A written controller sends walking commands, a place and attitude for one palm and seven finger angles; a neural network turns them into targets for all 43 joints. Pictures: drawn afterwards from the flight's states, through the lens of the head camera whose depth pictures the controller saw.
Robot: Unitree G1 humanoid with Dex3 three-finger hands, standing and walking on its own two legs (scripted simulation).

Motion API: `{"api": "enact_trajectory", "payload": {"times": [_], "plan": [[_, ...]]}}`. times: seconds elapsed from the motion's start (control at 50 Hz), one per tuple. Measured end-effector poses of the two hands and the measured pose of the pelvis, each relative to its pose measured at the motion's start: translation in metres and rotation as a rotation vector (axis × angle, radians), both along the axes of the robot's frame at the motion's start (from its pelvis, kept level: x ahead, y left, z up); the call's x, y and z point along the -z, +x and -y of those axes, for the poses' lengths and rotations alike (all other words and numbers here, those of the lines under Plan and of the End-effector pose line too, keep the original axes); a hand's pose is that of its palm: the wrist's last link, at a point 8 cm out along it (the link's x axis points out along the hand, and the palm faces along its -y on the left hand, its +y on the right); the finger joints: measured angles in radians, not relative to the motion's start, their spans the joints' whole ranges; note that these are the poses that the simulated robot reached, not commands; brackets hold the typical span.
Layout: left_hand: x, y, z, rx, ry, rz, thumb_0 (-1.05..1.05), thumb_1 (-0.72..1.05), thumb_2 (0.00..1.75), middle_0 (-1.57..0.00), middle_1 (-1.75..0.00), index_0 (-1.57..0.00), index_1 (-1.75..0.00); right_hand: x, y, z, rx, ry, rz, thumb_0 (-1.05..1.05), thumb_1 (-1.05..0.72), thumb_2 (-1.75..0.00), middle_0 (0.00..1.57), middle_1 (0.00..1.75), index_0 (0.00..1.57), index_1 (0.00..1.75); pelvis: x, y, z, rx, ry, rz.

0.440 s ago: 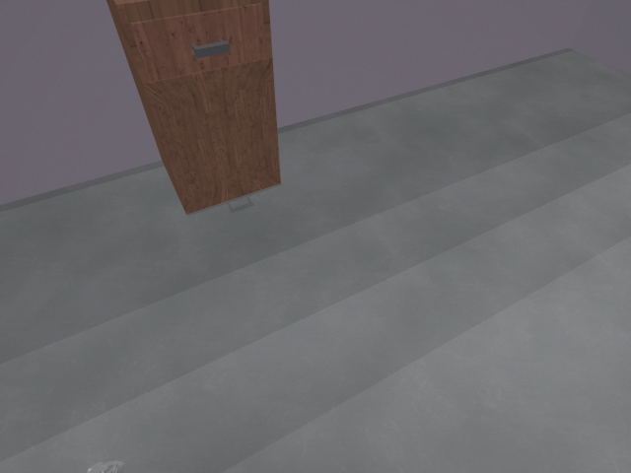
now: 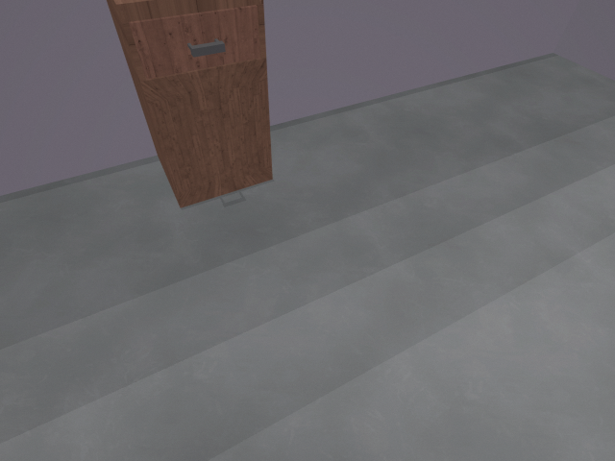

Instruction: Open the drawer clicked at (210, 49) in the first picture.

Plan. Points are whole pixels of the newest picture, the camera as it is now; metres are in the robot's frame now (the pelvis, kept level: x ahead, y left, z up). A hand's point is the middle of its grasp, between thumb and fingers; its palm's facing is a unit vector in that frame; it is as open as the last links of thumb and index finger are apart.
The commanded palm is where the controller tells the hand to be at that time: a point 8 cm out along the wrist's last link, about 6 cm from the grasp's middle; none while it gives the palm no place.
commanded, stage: stand and wait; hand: left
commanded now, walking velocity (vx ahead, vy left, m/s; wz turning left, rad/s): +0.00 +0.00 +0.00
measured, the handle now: (205, 46) +1.36 +0.44 -0.06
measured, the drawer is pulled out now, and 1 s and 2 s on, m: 0.00 0.00 0.00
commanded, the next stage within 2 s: look at it before walking up in 0.38 s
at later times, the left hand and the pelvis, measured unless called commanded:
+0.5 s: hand out of the picture +0.06 +0.24 -0.15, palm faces -0.02 -0.94 -0.33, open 7.4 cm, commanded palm none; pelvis -0.02 +0.00 +0.00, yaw +0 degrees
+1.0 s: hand out of the picture +0.05 +0.24 -0.16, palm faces -0.03 -0.95 -0.33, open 7.4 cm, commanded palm none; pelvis -0.02 +0.00 +0.00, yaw +0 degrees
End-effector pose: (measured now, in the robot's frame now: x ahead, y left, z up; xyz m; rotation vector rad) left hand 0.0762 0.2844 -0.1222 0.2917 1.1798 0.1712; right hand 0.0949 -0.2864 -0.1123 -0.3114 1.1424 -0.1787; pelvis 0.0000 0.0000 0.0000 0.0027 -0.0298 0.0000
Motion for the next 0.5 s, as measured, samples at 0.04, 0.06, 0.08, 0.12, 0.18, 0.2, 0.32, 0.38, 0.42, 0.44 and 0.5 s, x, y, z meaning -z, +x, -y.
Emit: {"api": "enact_trajectory", "payload": {"times": [0.04, 0.06, 0.08, 0.12, 0.18, 0.2, 0.32, 0.38, 0.42, 0.44, 0.5], "plan": [[0.0, -0.004, -0.001, -0.004, 0.004, -0.01, 0.01, 0.91, 0.9, -0.2, -0.3, -0.2, -0.3, 0.001, -0.006, 0.002, 0.007, -0.003, -0.016, 0.0, -0.91, -0.9, 0.2, 0.3, 0.2, 0.3, 0.0, -0.001, 0.0, 0.0, 0.0, 0.002], [0.0, -0.006, -0.002, -0.006, 0.006, -0.015, 0.01, 0.91, 0.9, -0.2, -0.3, -0.2, -0.3, 0.001, -0.01, 0.003, 0.01, -0.004, -0.024, 0.0, -0.91, -0.9, 0.2, 0.3, 0.2, 0.3, -0.001, -0.001, 0.0, 0.0, 0.0, 0.003], [-0.001, -0.008, -0.003, -0.007, 0.009, -0.018, 0.01, 0.91, 0.9, -0.2, -0.3, -0.2, -0.3, 0.002, -0.013, 0.004, 0.013, -0.005, -0.031, 0.0, -0.91, -0.9, 0.2, 0.3, 0.2, 0.3, -0.001, -0.002, 0.001, 0.0, 0.0, 0.004], [-0.001, -0.011, -0.005, -0.01, 0.013, -0.024, 0.01, 0.91, 0.9, -0.2, -0.3, -0.2, -0.3, 0.002, -0.018, 0.006, 0.019, -0.006, -0.044, 0.0, -0.91, -0.9, 0.2, 0.3, 0.2, 0.3, -0.001, -0.003, 0.001, 0.0, -0.001, 0.006], [-0.002, -0.014, -0.007, -0.011, 0.019, -0.029, 0.01, 0.91, 0.9, -0.2, -0.3, -0.2, -0.3, 0.003, -0.025, 0.007, 0.025, -0.007, -0.058, 0.0, -0.91, -0.9, 0.2, 0.3, 0.2, 0.3, -0.002, -0.005, 0.001, 0.0, -0.001, 0.008], [-0.002, -0.015, -0.007, -0.011, 0.02, -0.03, 0.01, 0.91, 0.9, -0.2, -0.3, -0.2, -0.3, 0.003, -0.027, 0.007, 0.027, -0.007, -0.061, 0.0, -0.91, -0.9, 0.2, 0.3, 0.2, 0.3, -0.002, -0.006, 0.001, 0.0, -0.001, 0.009], [-0.004, -0.018, -0.008, -0.007, 0.023, -0.028, 0.01, 0.91, 0.9, -0.2, -0.3, -0.2, -0.3, 0.003, -0.035, 0.007, 0.032, -0.003, -0.067, 0.0, -0.91, -0.9, 0.2, 0.3, 0.2, 0.3, -0.003, -0.01, 0.001, 0.002, 0.0, 0.012], [-0.005, -0.018, -0.007, -0.005, 0.022, -0.024, 0.01, 0.91, 0.9, -0.2, -0.3, -0.2, -0.3, 0.003, -0.038, 0.007, 0.032, -0.001, -0.065, 0.0, -0.91, -0.9, 0.2, 0.3, 0.2, 0.3, -0.003, -0.012, 0.001, 0.002, 0.0, 0.013], [-0.005, -0.019, -0.007, -0.003, 0.02, -0.022, 0.01, 0.91, 0.9, -0.2, -0.3, -0.2, -0.3, 0.003, -0.039, 0.006, 0.031, 0.001, -0.063, 0.0, -0.91, -0.9, 0.2, 0.3, 0.2, 0.3, -0.003, -0.013, 0.001, 0.002, 0.0, 0.013], [-0.005, -0.019, -0.006, -0.003, 0.02, -0.021, 0.01, 0.91, 0.9, -0.2, -0.3, -0.2, -0.3, 0.003, -0.039, 0.006, 0.031, 0.002, -0.063, 0.0, -0.91, -0.9, 0.2, 0.3, 0.2, 0.3, -0.003, -0.014, 0.001, 0.002, 0.0, 0.013], [-0.005, -0.02, -0.005, -0.002, 0.017, -0.018, 0.01, 0.91, 0.9, -0.2, -0.3, -0.2, -0.3, 0.003, -0.04, 0.006, 0.029, 0.004, -0.062, 0.0, -0.91, -0.9, 0.2, 0.3, 0.2, 0.3, -0.003, -0.015, 0.001, 0.001, 0.0, 0.013]]}}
